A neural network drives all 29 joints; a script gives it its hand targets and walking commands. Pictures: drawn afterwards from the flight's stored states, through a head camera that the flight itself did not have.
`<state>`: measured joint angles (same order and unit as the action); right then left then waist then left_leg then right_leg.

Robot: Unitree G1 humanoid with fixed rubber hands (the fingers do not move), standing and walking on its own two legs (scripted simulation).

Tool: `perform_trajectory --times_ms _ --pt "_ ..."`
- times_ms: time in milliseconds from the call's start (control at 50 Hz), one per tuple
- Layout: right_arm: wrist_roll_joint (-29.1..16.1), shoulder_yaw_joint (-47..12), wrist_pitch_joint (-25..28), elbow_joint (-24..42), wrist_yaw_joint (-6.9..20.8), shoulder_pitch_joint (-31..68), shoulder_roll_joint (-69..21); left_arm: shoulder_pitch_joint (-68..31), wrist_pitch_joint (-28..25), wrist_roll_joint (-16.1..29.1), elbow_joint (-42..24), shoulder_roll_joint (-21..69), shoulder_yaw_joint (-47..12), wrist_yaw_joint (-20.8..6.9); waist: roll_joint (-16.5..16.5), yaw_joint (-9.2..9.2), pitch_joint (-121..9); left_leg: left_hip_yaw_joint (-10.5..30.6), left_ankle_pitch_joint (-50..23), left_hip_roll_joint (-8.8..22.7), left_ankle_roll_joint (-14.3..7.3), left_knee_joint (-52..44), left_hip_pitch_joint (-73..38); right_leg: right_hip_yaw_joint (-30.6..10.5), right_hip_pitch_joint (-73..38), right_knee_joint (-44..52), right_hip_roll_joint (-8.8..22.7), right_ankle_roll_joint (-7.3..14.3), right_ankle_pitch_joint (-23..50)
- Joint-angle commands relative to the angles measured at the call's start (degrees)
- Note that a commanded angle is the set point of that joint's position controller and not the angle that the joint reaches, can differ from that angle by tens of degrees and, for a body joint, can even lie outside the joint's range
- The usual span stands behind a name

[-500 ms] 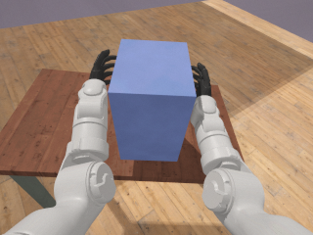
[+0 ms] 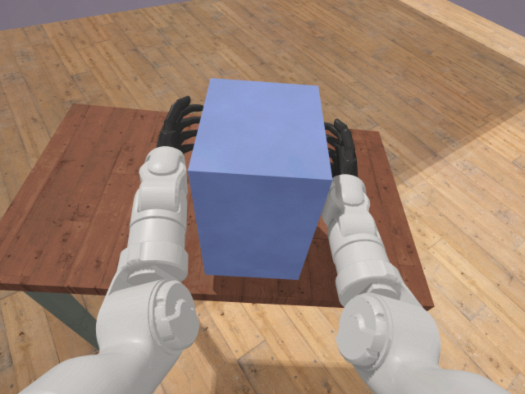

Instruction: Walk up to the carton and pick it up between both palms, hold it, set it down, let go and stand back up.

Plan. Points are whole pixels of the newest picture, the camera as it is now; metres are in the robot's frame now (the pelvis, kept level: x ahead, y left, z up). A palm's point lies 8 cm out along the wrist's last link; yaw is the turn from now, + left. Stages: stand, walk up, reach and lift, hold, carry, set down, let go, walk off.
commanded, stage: set down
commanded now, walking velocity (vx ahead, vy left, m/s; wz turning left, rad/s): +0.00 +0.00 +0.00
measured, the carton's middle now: (257, 186) +0.42 +0.05 +0.06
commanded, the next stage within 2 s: none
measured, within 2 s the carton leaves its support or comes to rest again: rests again in 0.40 s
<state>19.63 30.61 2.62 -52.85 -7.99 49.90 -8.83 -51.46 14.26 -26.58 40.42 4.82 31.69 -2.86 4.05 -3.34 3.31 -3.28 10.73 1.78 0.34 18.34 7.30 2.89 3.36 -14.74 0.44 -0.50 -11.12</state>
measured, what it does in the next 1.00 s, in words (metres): stands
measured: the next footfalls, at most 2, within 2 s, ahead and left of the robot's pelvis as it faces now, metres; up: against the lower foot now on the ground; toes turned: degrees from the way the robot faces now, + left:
none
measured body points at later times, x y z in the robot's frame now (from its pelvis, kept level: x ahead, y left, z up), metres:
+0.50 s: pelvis +0.00 +0.01 +0.00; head +0.04 +0.04 +0.45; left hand +0.43 +0.19 +0.11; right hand +0.43 -0.07 +0.10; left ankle -0.01 +0.11 -0.75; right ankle -0.04 -0.12 -0.75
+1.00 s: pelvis +0.00 +0.00 +0.00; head +0.05 +0.04 +0.45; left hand +0.43 +0.19 +0.10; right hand +0.43 -0.08 +0.09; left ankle -0.01 +0.11 -0.75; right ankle -0.04 -0.12 -0.75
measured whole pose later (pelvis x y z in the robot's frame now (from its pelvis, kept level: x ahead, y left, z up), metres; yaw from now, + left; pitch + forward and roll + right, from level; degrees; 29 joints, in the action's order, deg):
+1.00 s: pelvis +0.00 +0.00 +0.00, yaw +0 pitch +2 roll +0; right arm 28.6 38.9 6.5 -47.5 -5.2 47.6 -13.8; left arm -51.3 8.9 -30.8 39.9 6.8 37.2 -6.9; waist 4.5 -3.6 4.4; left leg -6.2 9.0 1.6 -0.4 16.1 8.9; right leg 4.0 6.0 -14.8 1.5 -0.8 -10.6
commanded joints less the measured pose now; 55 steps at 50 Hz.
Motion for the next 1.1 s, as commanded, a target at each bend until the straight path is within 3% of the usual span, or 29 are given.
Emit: perform_trajectory --times_ms 0,100,320,500,720,1080 --pt "0.84 -15.69 4.33 3.77 8.36 33.60 -27.71 -25.53 -1.35 1.95 2.40 23.88 -13.37 -6.12 -4.94 0.33 -27.04 -6.59 -29.86 -2.34 1.70 2.22 -8.42 4.67 -8.85 -2.71 -2.43 -3.76 23.44" --pt "1.84 -15.95 4.54 5.15 7.96 33.57 -29.58 -26.45 -2.86 1.72 3.11 22.00 -11.78 -6.77 -3.96 -1.15 -27.46 -7.13 -26.67 -2.81 0.87 1.08 -5.11 3.96 -11.40 -3.72 -1.59 -4.42 25.94" --pt "4.78 -12.44 4.97 3.45 8.18 29.46 -28.55 -24.16 -3.56 0.44 3.33 22.40 -10.76 -7.31 -4.61 0.25 -25.06 -7.04 -29.18 -1.85 1.17 1.15 -7.97 5.06 -7.34 -1.85 -2.14 -4.09 19.32" --pt "7.10 -9.58 6.31 3.07 9.31 28.38 -27.59 -23.16 -4.47 -1.35 3.19 22.21 -9.09 -6.67 -5.38 -0.58 -24.65 -7.16 -29.25 -1.49 0.96 1.04 -8.64 5.40 -3.96 -0.62 -2.48 -3.45 13.06" --pt "9.16 -6.95 6.04 3.20 9.65 26.75 -27.85 -21.73 -4.56 -3.15 3.82 21.16 -5.96 -7.03 -3.77 -0.56 -22.28 -7.80 -25.39 -1.94 -0.62 -0.42 -6.66 5.04 -4.54 -0.54 -2.01 -4.01 12.09" --pt "10.90 -5.97 5.10 2.80 9.83 21.83 -29.19 -18.44 -5.86 -4.83 4.45 20.42 -4.04 -8.14 -4.21 -0.72 -19.08 -7.75 -25.37 -1.85 -1.83 -0.57 -5.47 4.45 -2.59 -0.72 -1.50 -4.29 11.45"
